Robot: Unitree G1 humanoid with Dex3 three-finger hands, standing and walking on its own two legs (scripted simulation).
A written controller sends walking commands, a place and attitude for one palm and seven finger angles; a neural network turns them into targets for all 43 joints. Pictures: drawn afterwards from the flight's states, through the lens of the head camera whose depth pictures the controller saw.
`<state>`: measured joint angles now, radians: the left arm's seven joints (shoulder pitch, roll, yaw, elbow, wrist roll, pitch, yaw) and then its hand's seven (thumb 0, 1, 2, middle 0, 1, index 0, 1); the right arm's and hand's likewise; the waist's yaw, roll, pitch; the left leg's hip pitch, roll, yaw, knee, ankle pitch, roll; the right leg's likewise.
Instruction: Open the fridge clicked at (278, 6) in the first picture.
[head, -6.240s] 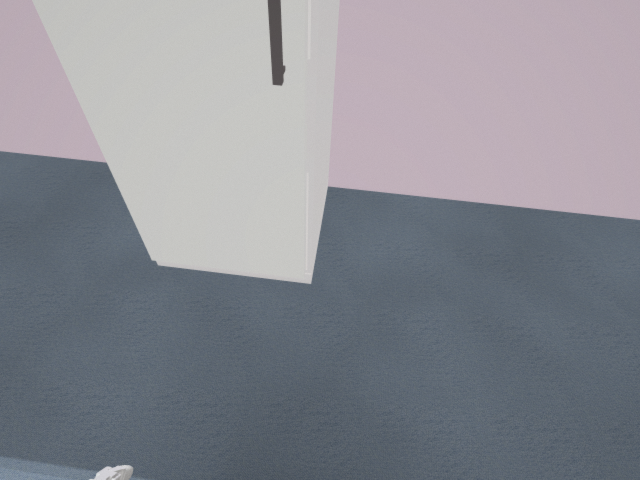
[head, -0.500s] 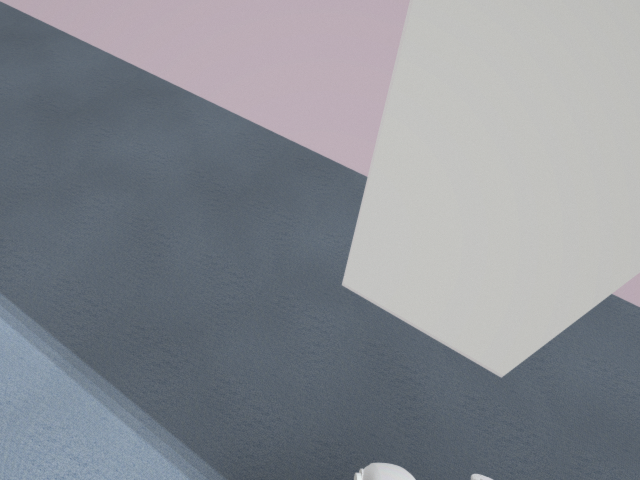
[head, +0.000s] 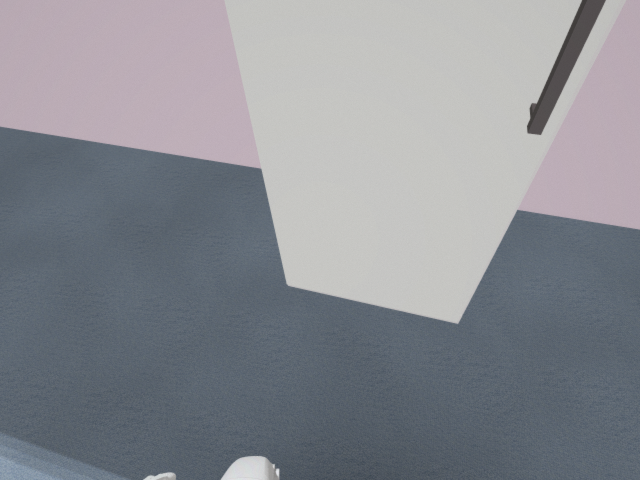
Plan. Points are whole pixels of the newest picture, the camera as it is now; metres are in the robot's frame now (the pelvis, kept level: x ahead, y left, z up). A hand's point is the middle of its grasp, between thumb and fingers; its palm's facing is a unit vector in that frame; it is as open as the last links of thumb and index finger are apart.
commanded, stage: turn to face it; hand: right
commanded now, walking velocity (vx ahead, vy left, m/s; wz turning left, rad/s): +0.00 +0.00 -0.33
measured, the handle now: out of the picture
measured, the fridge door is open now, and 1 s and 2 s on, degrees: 0 0 0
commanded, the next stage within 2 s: take the last steps up to it in 0.28 s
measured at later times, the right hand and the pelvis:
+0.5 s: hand out of the picture +0.01 -0.14 -0.15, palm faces +0.21 +0.95 -0.25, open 7.4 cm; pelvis -0.02 +0.06 +0.00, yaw -11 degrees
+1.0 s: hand out of the picture -0.04 -0.21 -0.18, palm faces +0.30 +0.94 -0.16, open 7.4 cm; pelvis +0.04 -0.04 +0.00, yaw -13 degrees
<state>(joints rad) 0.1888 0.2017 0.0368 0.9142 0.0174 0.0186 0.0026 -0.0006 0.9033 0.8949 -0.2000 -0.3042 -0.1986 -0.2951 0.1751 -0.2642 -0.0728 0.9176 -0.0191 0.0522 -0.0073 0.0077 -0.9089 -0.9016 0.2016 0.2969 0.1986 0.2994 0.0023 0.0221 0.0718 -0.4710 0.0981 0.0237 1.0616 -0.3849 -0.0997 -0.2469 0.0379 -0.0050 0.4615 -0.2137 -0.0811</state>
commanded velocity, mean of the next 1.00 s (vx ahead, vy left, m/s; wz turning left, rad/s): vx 0.19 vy -0.02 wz -0.11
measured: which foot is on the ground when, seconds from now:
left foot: up 0.00-0.28, down 0.30-0.78, up 0.80-1.00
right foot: down 0.00-0.30, up 0.32-0.76, down 0.78-1.00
